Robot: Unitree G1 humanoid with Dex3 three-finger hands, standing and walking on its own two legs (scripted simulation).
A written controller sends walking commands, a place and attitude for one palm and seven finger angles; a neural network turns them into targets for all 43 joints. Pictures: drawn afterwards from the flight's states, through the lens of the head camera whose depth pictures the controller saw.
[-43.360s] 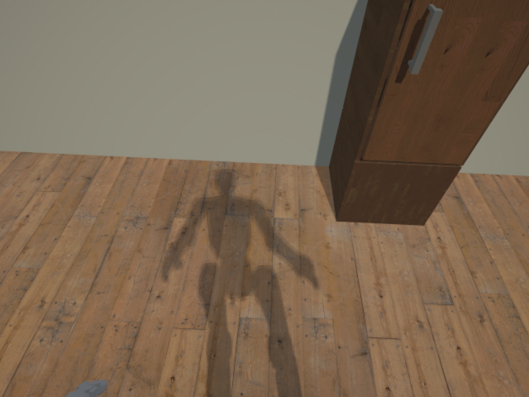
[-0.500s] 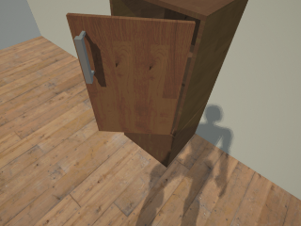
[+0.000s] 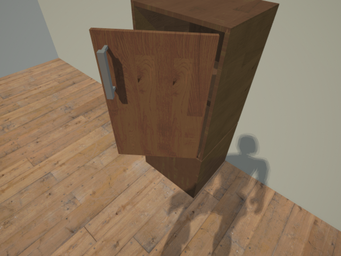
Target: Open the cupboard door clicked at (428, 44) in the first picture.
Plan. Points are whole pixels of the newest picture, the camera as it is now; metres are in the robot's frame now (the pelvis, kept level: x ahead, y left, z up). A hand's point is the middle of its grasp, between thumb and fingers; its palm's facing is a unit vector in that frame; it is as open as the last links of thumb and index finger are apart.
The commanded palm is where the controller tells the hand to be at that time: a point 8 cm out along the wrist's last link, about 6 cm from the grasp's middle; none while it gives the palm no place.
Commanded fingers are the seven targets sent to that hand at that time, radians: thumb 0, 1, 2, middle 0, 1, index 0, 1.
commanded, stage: look again from close up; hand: left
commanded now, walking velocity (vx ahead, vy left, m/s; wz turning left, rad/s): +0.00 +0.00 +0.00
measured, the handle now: (108, 73) +0.62 +0.25 +0.13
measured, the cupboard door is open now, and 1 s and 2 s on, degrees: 38 38 38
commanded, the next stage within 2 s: shuffle to correct the standing spot in 1.68 s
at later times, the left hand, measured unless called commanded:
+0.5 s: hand out of the picture -0.05 +0.20 -0.17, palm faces +0.03 -0.98 -0.21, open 7.4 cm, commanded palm none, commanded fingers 0.00 0.90 0.90 -0.20 -0.30 -0.20 -0.30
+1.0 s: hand out of the picture -0.08 +0.18 -0.17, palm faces +0.05 -0.99 -0.16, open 7.4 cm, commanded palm none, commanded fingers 0.00 0.90 0.90 -0.20 -0.30 -0.20 -0.30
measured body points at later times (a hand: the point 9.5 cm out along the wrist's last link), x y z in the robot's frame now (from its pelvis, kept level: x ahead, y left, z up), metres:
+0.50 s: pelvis -0.03 +0.01 +0.01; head -0.04 +0.03 +0.46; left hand -0.05 +0.25 -0.15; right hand -0.02 -0.23 -0.14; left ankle +0.05 +0.12 -0.73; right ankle -0.01 -0.13 -0.73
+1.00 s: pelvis -0.04 +0.02 +0.00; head -0.05 +0.03 +0.45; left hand -0.08 +0.23 -0.16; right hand -0.04 -0.20 -0.15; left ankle +0.05 +0.12 -0.73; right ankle -0.01 -0.13 -0.73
